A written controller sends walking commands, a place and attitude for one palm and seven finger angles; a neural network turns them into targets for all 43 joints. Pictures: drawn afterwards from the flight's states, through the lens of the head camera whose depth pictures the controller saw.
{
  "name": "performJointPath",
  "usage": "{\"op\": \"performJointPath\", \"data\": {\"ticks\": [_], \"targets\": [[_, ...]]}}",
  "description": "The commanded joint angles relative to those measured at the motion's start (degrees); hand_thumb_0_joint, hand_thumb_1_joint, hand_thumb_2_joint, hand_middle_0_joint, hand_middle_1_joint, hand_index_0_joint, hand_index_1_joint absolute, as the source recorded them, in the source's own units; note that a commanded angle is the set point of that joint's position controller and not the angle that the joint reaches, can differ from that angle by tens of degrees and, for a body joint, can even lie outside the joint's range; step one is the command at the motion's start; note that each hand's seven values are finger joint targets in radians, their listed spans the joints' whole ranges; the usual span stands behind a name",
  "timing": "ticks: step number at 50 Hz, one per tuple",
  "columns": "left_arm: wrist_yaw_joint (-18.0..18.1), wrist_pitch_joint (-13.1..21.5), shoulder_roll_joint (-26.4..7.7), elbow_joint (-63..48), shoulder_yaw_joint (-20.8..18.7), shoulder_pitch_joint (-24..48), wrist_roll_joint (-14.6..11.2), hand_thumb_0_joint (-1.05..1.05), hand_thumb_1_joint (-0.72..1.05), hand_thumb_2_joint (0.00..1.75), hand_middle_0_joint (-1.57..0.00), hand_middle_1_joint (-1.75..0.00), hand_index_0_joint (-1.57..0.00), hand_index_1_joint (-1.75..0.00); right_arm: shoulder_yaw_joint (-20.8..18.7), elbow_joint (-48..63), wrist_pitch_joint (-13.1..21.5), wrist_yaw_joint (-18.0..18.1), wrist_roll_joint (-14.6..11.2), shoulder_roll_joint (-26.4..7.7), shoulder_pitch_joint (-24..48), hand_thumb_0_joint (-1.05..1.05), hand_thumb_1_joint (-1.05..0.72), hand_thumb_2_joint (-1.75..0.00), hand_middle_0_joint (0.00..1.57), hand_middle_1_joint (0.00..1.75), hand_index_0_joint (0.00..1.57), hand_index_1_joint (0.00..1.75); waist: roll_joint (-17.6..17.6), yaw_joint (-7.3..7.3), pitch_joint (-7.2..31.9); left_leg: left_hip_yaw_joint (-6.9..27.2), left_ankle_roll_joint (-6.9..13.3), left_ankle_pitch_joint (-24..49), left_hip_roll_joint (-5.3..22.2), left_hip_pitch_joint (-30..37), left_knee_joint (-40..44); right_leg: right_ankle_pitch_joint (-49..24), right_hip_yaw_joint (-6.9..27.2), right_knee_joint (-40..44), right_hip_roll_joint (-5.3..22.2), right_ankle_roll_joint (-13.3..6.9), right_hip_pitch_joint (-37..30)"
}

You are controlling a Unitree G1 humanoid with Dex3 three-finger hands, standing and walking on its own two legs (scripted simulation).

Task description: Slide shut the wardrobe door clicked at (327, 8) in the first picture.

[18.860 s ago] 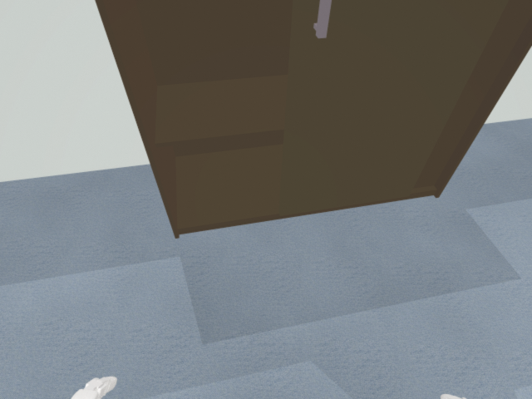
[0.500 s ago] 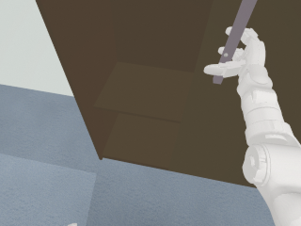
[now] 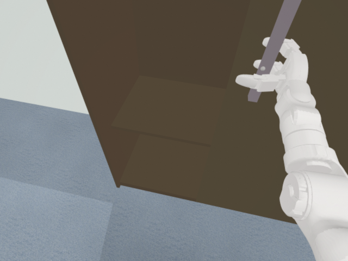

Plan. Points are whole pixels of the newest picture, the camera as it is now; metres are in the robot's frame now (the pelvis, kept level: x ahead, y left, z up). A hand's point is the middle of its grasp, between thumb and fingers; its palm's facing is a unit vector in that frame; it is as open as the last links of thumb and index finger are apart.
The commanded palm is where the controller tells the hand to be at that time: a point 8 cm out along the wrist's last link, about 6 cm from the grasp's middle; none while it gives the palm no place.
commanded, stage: grip the handle and tug to test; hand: right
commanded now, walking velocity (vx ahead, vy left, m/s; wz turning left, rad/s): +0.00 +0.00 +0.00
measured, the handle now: (271, 43) +0.54 -0.12 +0.26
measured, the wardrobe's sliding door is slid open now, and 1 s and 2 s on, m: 0.48 0.48 0.48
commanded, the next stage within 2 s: tug the door sideways, standing still in 1.22 s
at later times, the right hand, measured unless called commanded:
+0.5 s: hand (259, 70) +0.48 -0.10 +0.23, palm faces +0.08 +1.00 +0.01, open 6.3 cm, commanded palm +0.46 -0.15 +0.22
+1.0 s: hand (258, 69) +0.48 -0.10 +0.23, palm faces +0.07 +1.00 +0.02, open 6.1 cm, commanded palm +0.44 -0.15 +0.22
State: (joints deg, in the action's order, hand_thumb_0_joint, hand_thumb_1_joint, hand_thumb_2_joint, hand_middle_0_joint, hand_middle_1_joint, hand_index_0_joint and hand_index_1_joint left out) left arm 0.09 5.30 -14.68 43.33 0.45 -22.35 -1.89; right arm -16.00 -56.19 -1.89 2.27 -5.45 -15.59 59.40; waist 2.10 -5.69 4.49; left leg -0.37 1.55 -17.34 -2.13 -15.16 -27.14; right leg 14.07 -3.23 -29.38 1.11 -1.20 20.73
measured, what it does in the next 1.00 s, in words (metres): stands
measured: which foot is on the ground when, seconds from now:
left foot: down 0.00-1.00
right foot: down 0.00-1.00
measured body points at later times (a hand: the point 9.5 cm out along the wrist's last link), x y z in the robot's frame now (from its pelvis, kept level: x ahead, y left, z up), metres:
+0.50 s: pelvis +0.00 +0.01 +0.00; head +0.01 +0.02 +0.45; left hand +0.06 +0.26 -0.13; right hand +0.47 -0.15 +0.23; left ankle -0.04 +0.10 -0.74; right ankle +0.01 -0.11 -0.74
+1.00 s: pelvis +0.01 +0.01 +0.00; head +0.02 +0.03 +0.45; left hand +0.08 +0.26 -0.12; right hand +0.47 -0.15 +0.23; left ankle -0.04 +0.10 -0.74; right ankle +0.01 -0.11 -0.74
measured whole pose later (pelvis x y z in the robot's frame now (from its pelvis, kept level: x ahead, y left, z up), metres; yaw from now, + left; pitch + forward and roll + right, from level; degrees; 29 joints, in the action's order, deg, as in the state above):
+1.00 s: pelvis +0.01 +0.01 +0.00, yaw +0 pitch +5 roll +0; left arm -0.2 4.6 -14.5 41.5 0.7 -19.2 -2.3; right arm -13.9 -48.4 -5.4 2.6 -6.6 -13.7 55.3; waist 2.6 -3.9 4.2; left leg -0.6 2.3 -17.3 -2.4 -13.2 -25.9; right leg 13.5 -2.9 -27.3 1.2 -0.5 18.4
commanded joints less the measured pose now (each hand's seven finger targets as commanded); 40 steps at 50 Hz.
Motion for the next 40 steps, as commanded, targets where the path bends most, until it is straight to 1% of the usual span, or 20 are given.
{"op": "performJointPath", "data": {"ticks": [1,4,7,8,10,11,14,16,17,20,25,26,27,28,32,33,35,37,39,40], "targets": [[0.4,2.0,-7.7,-6.0,-2.8,-0.2,-0.1,0.00,0.90,0.90,-0.20,-0.30,-0.20,-0.30,2.3,15.4,3.0,0.6,0.6,-8.7,31.7,0.00,-0.01,-0.52,0.35,1.27,0.35,1.27,-1.6,0.10,17.1,-0.6,-0.5,24.2,-0.5,-1.2,2.7,-18.5,2.7,0.4,-0.2,-1.6,-16.5],[0.5,2.2,-7.6,-5.6,-2.8,0.3,-0.2,0.00,0.90,0.90,-0.20,-0.30,-0.20,-0.30,4.1,15.7,2.6,0.9,0.0,-6.2,33.5,0.00,-0.15,-0.58,0.37,1.29,0.37,1.29,-1.2,-0.50,16.3,-0.5,-0.5,21.9,-0.6,-3.1,3.2,-17.3,3.2,0.3,-0.1,-1.5,-17.8],[0.9,2.0,-8.0,-5.4,-2.7,0.7,-0.1,0.00,0.90,0.90,-0.20,-0.30,-0.20,-0.30,1.6,14.5,2.2,1.2,-1.0,-8.5,32.8,0.00,-0.29,-0.64,0.38,1.31,0.38,1.31,-4.7,0.34,17.3,-0.4,-0.6,21.9,-0.4,-1.0,3.3,-16.4,3.2,0.8,-0.3,-1.6,-16.5],[1.0,2.1,-7.8,-5.3,-2.6,0.8,0.0,0.00,0.90,0.90,-0.20,-0.30,-0.20,-0.30,2.3,15.5,2.5,1.3,-0.8,-8.0,34.9,0.00,-0.34,-0.66,0.39,1.32,0.39,1.32,-3.0,-0.17,18.0,-0.4,-0.6,22.2,-0.3,-1.3,3.0,-16.6,3.2,0.8,-0.3,-1.5,-17.2],[0.8,2.4,-7.5,-5.0,-2.3,0.7,0.0,0.00,0.90,0.90,-0.20,-0.30,-0.20,-0.30,4.1,14.0,2.7,1.5,-0.2,-6.0,35.5,0.00,-0.43,-0.70,0.40,1.33,0.40,1.33,-2.8,-0.56,16.8,-0.5,-0.6,21.0,-0.2,-2.6,3.1,-15.8,3.3,0.8,-0.3,-1.4,-17.2],[0.6,2.6,-7.5,-5.1,-2.5,0.7,0.0,0.00,0.90,0.90,-0.20,-0.30,-0.20,-0.30,4.2,14.6,3.1,1.6,0.0,-6.0,35.5,0.00,-0.48,-0.72,0.41,1.34,0.41,1.34,-1.4,-0.36,17.9,-0.5,-0.5,20.7,-0.2,-2.9,2.9,-16.1,3.5,0.6,-0.3,-1.3,-18.2],[0.4,2.9,-7.6,-5.4,-2.6,0.7,0.2,0.00,0.90,0.90,-0.20,-0.30,-0.20,-0.30,2.8,16.0,4.1,1.6,-0.2,-7.2,34.9,0.00,-0.62,-0.78,0.42,1.36,0.42,1.36,-1.9,0.11,20.7,-0.2,-0.5,23.1,-0.3,-1.6,2.6,-18.3,3.5,0.1,-0.4,-1.5,-19.5],[0.4,2.9,-7.5,-5.5,-2.5,0.9,0.0,0.00,0.90,0.90,-0.20,-0.30,-0.20,-0.30,3.9,15.6,4.2,1.1,-0.3,-6.0,34.8,0.00,-0.71,-0.82,0.43,1.37,0.43,1.37,-2.2,-0.04,20.4,-0.3,-0.4,24.0,-0.3,-1.3,2.4,-18.9,3.4,0.1,-0.5,-1.4,-19.3],[0.3,3.0,-7.8,-5.5,-2.6,0.7,0.0,0.00,0.90,0.90,-0.20,-0.30,-0.20,-0.30,3.5,15.7,4.3,1.0,-0.6,-6.9,34.7,0.00,-0.76,-0.84,0.44,1.38,0.44,1.38,-3.9,0.33,20.5,-0.3,-0.4,24.9,-0.3,-0.4,2.5,-19.5,3.5,0.0,-0.6,-1.5,-18.6],[0.4,2.8,-7.5,-5.8,-2.5,1.2,-0.2,0.00,0.90,0.90,-0.20,-0.30,-0.20,-0.30,3.5,16.7,4.1,0.3,-0.6,-6.7,33.9,0.00,-0.90,-0.90,0.45,1.40,0.45,1.40,-2.1,0.39,20.2,-0.2,-0.5,26.4,-0.3,0.1,2.5,-19.8,2.9,0.2,-0.7,-1.6,-18.8],[0.3,2.8,-7.4,-5.7,-2.5,1.0,-0.3,0.00,0.90,0.90,-0.20,-0.30,-0.20,-0.30,4.8,17.0,3.1,0.1,-0.7,-5.2,33.5,0.00,-0.90,-0.90,0.45,1.40,0.45,1.40,-2.1,0.12,18.5,-0.4,-0.6,26.2,-0.5,-0.8,2.8,-19.8,3.0,0.1,-0.7,-1.7,-18.5],[0.4,2.8,-7.5,-5.6,-2.6,0.9,-0.2,0.00,0.90,0.90,-0.20,-0.30,-0.20,-0.30,4.0,17.5,3.0,0.3,-0.7,-6.3,34.1,0.00,-0.90,-0.90,0.45,1.40,0.45,1.40,-2.5,0.10,18.7,-0.3,-0.6,26.4,-0.5,-0.7,2.8,-19.9,3.1,0.1,-0.7,-1.7,-18.6],[0.3,2.7,-7.5,-5.8,-2.7,1.3,-0.3,0.00,0.90,0.90,-0.20,-0.30,-0.20,-0.30,4.0,17.9,2.9,0.4,-0.7,-6.3,33.4,0.00,-0.90,-0.90,0.45,1.40,0.45,1.40,-1.7,0.69,19.3,-0.2,-0.5,27.1,-0.5,-0.4,2.7,-21.0,3.0,-0.1,-0.9,-1.7,-18.9],[0.3,2.7,-7.4,-5.8,-2.7,1.3,-0.2,0.00,0.90,0.90,-0.20,-0.30,-0.20,-0.30,4.0,18.8,2.8,0.5,-0.9,-5.9,33.5,0.00,-0.90,-0.90,0.45,1.40,0.45,1.40,-2.0,0.58,20.5,-0.3,-0.6,27.5,-0.5,0.2,2.6,-21.1,3.1,0.0,-0.9,-1.7,-19.2],[0.5,2.1,-7.6,-5.8,-2.5,1.5,-0.2,0.00,0.90,0.90,-0.20,-0.30,-0.20,-0.30,3.0,16.5,1.8,0.4,-1.2,-7.0,32.0,0.00,-0.90,-0.90,0.45,1.40,0.45,1.40,-5.5,0.86,18.1,-0.1,-0.9,28.7,-0.3,1.5,3.0,-19.8,2.5,0.2,-1.3,-2.1,-16.3],[0.5,2.0,-7.3,-5.7,-2.4,1.5,-0.2,0.00,0.90,0.90,-0.20,-0.30,-0.20,-0.30,3.9,16.7,1.7,0.2,-0.9,-6.3,32.9,0.00,-0.90,-0.90,0.45,1.40,0.45,1.40,-4.2,0.38,17.7,-0.1,-0.9,28.4,-0.2,1.3,2.9,-19.3,2.5,0.5,-1.2,-2.1,-16.1],[0.5,2.0,-7.2,-5.9,-2.5,1.6,-0.2,0.00,0.90,0.90,-0.20,-0.30,-0.20,-0.30,3.8,16.9,1.6,0.1,-0.9,-5.9,32.4,0.00,-0.90,-0.90,0.45,1.40,0.45,1.40,-3.6,0.64,18.1,0.0,-0.9,28.3,-0.2,0.8,3.0,-19.4,2.4,0.2,-1.4,-2.1,-16.8],[0.4,1.7,-7.5,-6.0,-2.5,1.5,-0.1,0.00,0.90,0.90,-0.20,-0.30,-0.20,-0.30,2.6,17.9,1.8,0.1,-0.8,-8.0,32.7,0.00,-0.90,-0.90,0.45,1.40,0.45,1.40,-2.9,1.15,20.1,0.1,-0.7,29.8,-0.1,2.0,2.7,-21.0,2.5,0.0,-1.4,-2.1,-17.5],[0.4,1.8,-7.0,-6.3,-2.5,1.9,-0.2,0.00,0.90,0.90,-0.20,-0.30,-0.20,-0.30,4.0,18.6,1.9,-0.2,-1.0,-5.7,32.6,0.00,-0.90,-0.90,0.45,1.40,0.45,1.40,-2.4,0.83,20.1,0.0,-0.8,29.8,-0.2,1.5,2.7,-21.4,2.5,-0.1,-1.3,-2.0,-18.5],[0.4,1.8,-7.0,-6.3,-2.5,1.8,-0.2,0.00,0.90,0.90,-0.20,-0.30,-0.20,-0.30,3.5,19.2,2.0,-0.2,-1.1,-6.2,32.4,0.00,-0.90,-0.90,0.45,1.40,0.45,1.40,-2.8,0.93,20.6,0.0,-0.8,30.1,-0.2,1.8,2.6,-21.6,2.6,-0.1,-1.3,-2.0,-18.6]]}}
